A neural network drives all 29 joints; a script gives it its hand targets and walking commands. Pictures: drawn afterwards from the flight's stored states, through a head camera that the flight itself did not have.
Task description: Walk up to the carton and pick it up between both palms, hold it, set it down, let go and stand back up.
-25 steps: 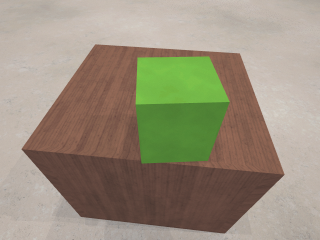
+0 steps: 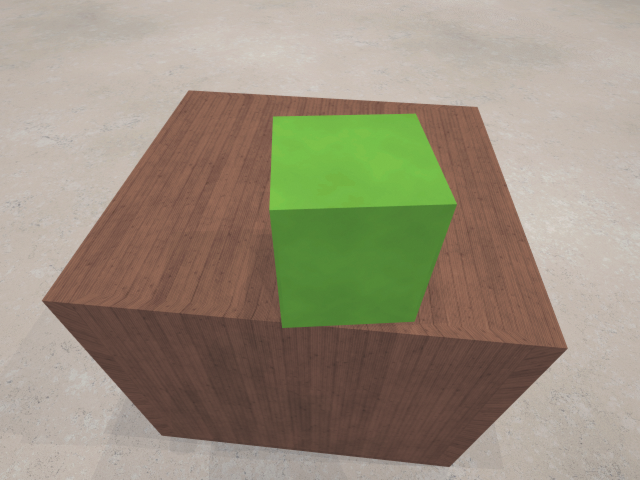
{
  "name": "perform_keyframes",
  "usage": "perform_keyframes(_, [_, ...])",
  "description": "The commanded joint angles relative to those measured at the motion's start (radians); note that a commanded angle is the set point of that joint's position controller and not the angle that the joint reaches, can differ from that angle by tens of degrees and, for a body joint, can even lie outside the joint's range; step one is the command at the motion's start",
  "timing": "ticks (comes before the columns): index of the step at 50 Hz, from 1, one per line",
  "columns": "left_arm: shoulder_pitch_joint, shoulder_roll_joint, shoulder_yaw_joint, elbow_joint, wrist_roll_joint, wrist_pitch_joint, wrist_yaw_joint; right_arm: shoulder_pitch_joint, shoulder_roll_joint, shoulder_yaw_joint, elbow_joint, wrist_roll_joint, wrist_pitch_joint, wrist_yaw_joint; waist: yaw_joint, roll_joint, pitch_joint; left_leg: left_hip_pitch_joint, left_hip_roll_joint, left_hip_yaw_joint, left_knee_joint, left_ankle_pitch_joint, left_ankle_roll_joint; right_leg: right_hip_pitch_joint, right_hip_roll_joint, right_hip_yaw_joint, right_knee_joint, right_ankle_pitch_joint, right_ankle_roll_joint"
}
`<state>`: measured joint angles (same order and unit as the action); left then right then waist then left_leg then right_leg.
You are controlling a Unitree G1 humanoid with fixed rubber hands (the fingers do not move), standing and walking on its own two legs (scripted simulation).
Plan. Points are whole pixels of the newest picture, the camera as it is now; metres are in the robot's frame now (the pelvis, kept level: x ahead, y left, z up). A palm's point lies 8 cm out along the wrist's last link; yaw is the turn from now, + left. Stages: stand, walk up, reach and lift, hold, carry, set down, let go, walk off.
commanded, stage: walk up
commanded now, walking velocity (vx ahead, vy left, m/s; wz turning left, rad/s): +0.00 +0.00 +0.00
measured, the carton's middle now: (347, 223) +0.47 -0.03 +0.06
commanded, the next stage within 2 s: none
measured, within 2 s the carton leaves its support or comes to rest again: neither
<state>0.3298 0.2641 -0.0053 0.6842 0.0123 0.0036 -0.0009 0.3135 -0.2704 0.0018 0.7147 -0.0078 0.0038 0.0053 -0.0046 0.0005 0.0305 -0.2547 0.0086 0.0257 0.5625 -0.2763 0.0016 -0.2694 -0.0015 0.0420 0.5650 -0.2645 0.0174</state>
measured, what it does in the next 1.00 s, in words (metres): stands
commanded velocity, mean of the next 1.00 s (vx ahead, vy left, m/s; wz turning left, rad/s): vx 0.00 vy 0.00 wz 0.00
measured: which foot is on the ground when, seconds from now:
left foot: down 0.00-1.00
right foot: down 0.00-1.00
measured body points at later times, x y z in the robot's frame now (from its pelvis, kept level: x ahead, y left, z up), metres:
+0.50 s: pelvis +0.03 -0.01 +0.00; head +0.05 -0.02 +0.44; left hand +0.14 +0.24 -0.12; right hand +0.11 -0.28 -0.11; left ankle +0.02 +0.12 -0.73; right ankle +0.03 -0.13 -0.73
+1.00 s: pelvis +0.03 +0.00 +0.00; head +0.05 +0.01 +0.45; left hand +0.19 +0.24 -0.12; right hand +0.06 -0.27 -0.11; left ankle +0.04 +0.11 -0.73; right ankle +0.03 -0.12 -0.72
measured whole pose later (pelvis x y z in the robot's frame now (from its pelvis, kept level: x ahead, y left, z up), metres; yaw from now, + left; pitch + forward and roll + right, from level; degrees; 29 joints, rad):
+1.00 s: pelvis +0.03 +0.00 +0.00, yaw -12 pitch -3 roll +0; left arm 0.31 0.27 0.03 0.65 0.03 0.05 0.01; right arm 0.36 -0.27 0.01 0.65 -0.02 0.00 -0.02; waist -0.01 -0.02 0.06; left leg -0.20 0.02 0.07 0.59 -0.35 0.01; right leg -0.30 0.06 0.10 0.67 -0.40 0.01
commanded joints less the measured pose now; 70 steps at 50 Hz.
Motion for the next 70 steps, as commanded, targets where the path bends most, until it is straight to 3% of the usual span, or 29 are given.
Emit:
perform_keyframes(1, [0.003,0.125,0.042,-0.077,-0.001,-0.023,0.006,0.003,-0.126,-0.039,-0.08,0.001,-0.022,-0.007,0.0,-0.005,0.003,-0.023,0.08,-0.105,-0.129,-0.002,0.034,-0.017,-0.067,0.083,-0.109,0.027,-0.042])
perform_keyframes(3, [0.048,0.117,0.057,-0.064,0.007,-0.018,0.001,0.017,-0.137,-0.058,-0.106,-0.03,-0.028,-0.009,0.004,-0.001,-0.008,0.032,0.095,-0.109,-0.149,-0.204,0.056,-0.084,-0.026,0.09,-0.084,-0.138,-0.059])
perform_keyframes(7, [0.043,0.099,0.062,-0.086,0.02,-0.02,-0.002,0.027,-0.161,-0.064,-0.111,-0.024,-0.028,-0.013,-0.003,0.061,0.054,-0.056,0.175,-0.187,-0.231,-0.302,0.095,-0.079,0.0,0.072,-0.005,-0.086,-0.042])
perform_keyframes(10, [0.074,0.104,0.065,-0.084,0.014,-0.031,-0.005,-0.011,-0.152,-0.059,-0.13,-0.025,-0.027,-0.013,0.013,0.046,0.058,-0.049,0.151,-0.12,-0.173,-0.185,0.074,-0.059,-0.012,0.101,-0.041,0.004,-0.053])
perform_keyframes(13, [0.073,0.146,0.073,-0.082,0.003,-0.04,0.001,0.005,-0.109,-0.047,-0.138,-0.022,-0.028,-0.01,0.001,-0.047,0.019,0.003,0.063,0.001,-0.029,-0.006,0.029,-0.039,-0.068,0.211,-0.096,0.156,-0.091])
perform_keyframes(15, [0.069,0.157,0.074,-0.083,-0.001,-0.036,0.006,0.027,-0.099,-0.043,-0.14,-0.024,-0.027,-0.014,-0.003,-0.088,-0.017,0.043,0.046,0.011,0.002,0.019,0.02,-0.02,-0.086,0.245,-0.11,0.234,-0.118])
perform_keyframes(18, [0.07,0.149,0.068,-0.084,-0.003,-0.025,0.01,0.042,-0.109,-0.045,-0.139,-0.023,-0.027,-0.021,-0.004,-0.094,-0.051,0.089,0.057,0.007,-0.012,0.057,0.023,0.001,-0.069,0.224,-0.078,0.323,-0.115])
perform_keyframes(24, [0.044,0.129,0.063,-0.106,0.002,-0.012,0.006,0.046,-0.145,-0.056,-0.14,-0.021,-0.018,-0.023,-0.01,-0.004,-0.048,0.132,0.116,-0.007,-0.033,0.121,0.056,-0.045,-0.012,0.166,0.016,0.273,-0.082])
perform_keyframes(29, [0.029,0.109,0.064,-0.133,0.015,-0.007,0.002,0.034,-0.185,-0.065,-0.145,-0.022,-0.009,-0.023,-0.012,0.068,0.005,0.095,0.221,-0.068,-0.101,0.12,0.122,-0.078,0.018,0.103,0.111,0.209,-0.047])
perform_keyframes(31, [0.034,0.115,0.068,-0.138,0.014,-0.011,0.0,0.02,-0.183,-0.063,-0.152,-0.024,-0.006,-0.022,-0.006,0.066,0.001,0.084,0.217,-0.037,-0.068,0.176,0.12,-0.05,0.009,0.108,0.092,0.24,-0.052])
perform_keyframes(33, [0.049,0.139,0.078,-0.134,0.01,-0.016,-0.002,0.001,-0.171,-0.06,-0.161,-0.024,-0.003,-0.019,0.006,0.028,-0.008,0.044,0.165,0.023,-0.002,0.139,0.081,0.0,-0.005,0.161,0.053,0.308,-0.074])
perform_keyframes(35, [0.069,0.176,0.091,-0.126,0.0,-0.017,-0.001,-0.009,-0.125,-0.046,-0.173,-0.018,0.001,-0.018,0.025,-0.076,-0.032,0.001,0.067,0.079,0.123,0.034,0.021,0.041,-0.062,0.3,-0.044,0.321,-0.137])
perform_keyframes(37, [0.081,0.195,0.099,-0.114,-0.001,-0.012,0.009,-0.013,-0.099,-0.04,-0.184,-0.019,0.006,-0.022,0.044,-0.149,-0.005,-0.091,-0.008,0.045,0.211,-0.271,-0.01,0.08,-0.146,0.48,-0.144,0.294,-0.226])
perform_keyframes(38, [0.086,0.189,0.095,-0.109,0.006,-0.009,0.016,-0.014,-0.093,-0.038,-0.186,-0.021,0.006,-0.026,0.048,-0.158,0.017,-0.148,-0.004,0.019,0.222,-0.353,-0.012,0.103,-0.168,0.521,-0.157,0.299,-0.252])
perform_keyframes(40, [0.044,0.181,0.087,-0.114,0.02,0.001,0.027,0.025,-0.087,-0.037,-0.177,-0.016,-0.005,-0.03,0.025,-0.166,0.017,-0.157,0.016,0.0,0.131,-0.335,-0.007,0.127,-0.161,0.478,-0.124,0.365,-0.246])
perform_keyframes(42, [-0.085,0.155,0.074,-0.139,0.023,0.01,0.025,0.104,-0.103,-0.044,-0.154,-0.004,-0.035,-0.031,-0.052,-0.119,-0.048,0.048,0.048,-0.022,-0.148,0.003,0.012,0.061,-0.078,0.321,-0.011,0.467,-0.159])
perform_keyframes(43, [-0.118,0.114,0.063,-0.151,0.021,0.008,0.018,0.14,-0.148,-0.059,-0.133,-0.011,-0.048,-0.033,-0.072,-0.036,-0.094,0.177,0.108,-0.081,-0.198,0.193,0.037,-0.005,-0.007,0.218,0.099,0.432,-0.092])
perform_keyframes(44, [-0.105,0.073,0.051,-0.161,0.019,0.005,0.01,0.135,-0.215,-0.075,-0.13,-0.028,-0.053,-0.039,-0.062,0.05,-0.094,0.282,0.214,-0.217,-0.186,0.318,0.095,-0.147,0.054,0.134,0.188,0.291,-0.035])
perform_keyframes(45, [-0.066,0.058,0.047,-0.154,0.023,0.011,0.011,0.108,-0.23,-0.08,-0.129,-0.031,-0.046,-0.045,-0.037,0.075,-0.078,0.25,0.32,-0.299,-0.183,0.342,0.175,-0.167,0.067,0.068,0.193,-0.023,-0.011])
perform_keyframes(46, [-0.035,0.062,0.049,-0.138,0.022,0.023,0.015,0.063,-0.204,-0.07,-0.141,-0.028,-0.036,-0.042,-0.015,0.079,-0.054,0.113,0.354,-0.293,-0.187,0.28,0.224,-0.08,0.038,0.061,0.204,-0.229,-0.006])
perform_keyframes(47, [-0.022,0.065,0.056,-0.132,0.024,0.026,0.015,0.017,-0.183,-0.059,-0.158,-0.02,-0.028,-0.034,0.007,0.085,0.0,0.011,0.337,-0.272,-0.194,0.222,0.229,-0.038,0.025,0.06,0.174,-0.258,-0.007])
perform_keyframes(48, [-0.026,0.074,0.06,-0.124,0.02,0.019,0.01,-0.013,-0.164,-0.052,-0.164,-0.012,-0.023,-0.028,0.016,0.084,0.045,-0.035,0.289,-0.221,-0.203,0.161,0.2,-0.027,0.022,0.062,0.11,-0.198,-0.011])
perform_keyframes(50, [-0.007,0.093,0.069,-0.111,0.02,-0.002,-0.003,-0.03,-0.163,-0.045,-0.166,-0.003,-0.019,-0.024,0.032,0.102,0.054,-0.079,0.181,-0.126,-0.148,0.183,0.11,0.07,-0.002,0.088,-0.042,0.116,-0.03])
perform_keyframes(52, [-0.025,0.129,0.076,-0.106,0.025,-0.013,-0.003,0.049,-0.143,-0.038,-0.149,0.003,-0.026,-0.017,0.008,0.068,-0.04,-0.057,0.115,-0.071,-0.072,0.222,0.048,0.154,-0.043,0.169,-0.04,0.33,-0.067])
perform_keyframes(55, [-0.052,0.132,0.074,-0.088,0.012,-0.005,0.002,0.078,-0.117,-0.038,-0.134,0.004,-0.015,-0.013,-0.001,0.042,-0.035,-0.012,0.093,-0.077,-0.14,-0.112,0.048,0.039,-0.05,0.169,-0.066,0.008,-0.082])
perform_keyframes(57, [-0.065,0.107,0.066,-0.086,0.007,-0.002,0.001,0.064,-0.14,-0.048,-0.136,-0.004,-0.015,-0.014,0.003,0.045,0.057,-0.053,0.112,-0.118,-0.188,-0.18,0.057,-0.02,-0.016,0.131,-0.069,-0.063,-0.055])
perform_keyframes(59, [-0.049,0.104,0.062,-0.079,0.014,-0.008,0.002,0.067,-0.152,-0.052,-0.133,-0.004,-0.022,-0.014,0.011,0.026,0.071,-0.068,0.128,-0.136,-0.19,-0.125,0.064,-0.005,-0.015,0.117,-0.066,0.02,-0.045])
perform_keyframes(64, [-0.062,0.118,0.06,-0.07,0.006,-0.023,0.003,0.099,-0.13,-0.046,-0.124,-0.01,-0.032,-0.015,-0.003,-0.055,-0.004,0.013,0.085,-0.07,-0.105,0.021,0.039,0.012,-0.053,0.157,-0.102,0.115,-0.072])
perform_keyframes(70, [-0.069,0.116,0.057,-0.065,0.003,-0.015,0.004,0.111,-0.126,-0.049,-0.119,-0.01,-0.029,-0.017,-0.008,-0.03,-0.011,0.043,0.082,-0.069,-0.103,0.026,0.039,-0.008,-0.053,0.149,-0.106,0.101,-0.074])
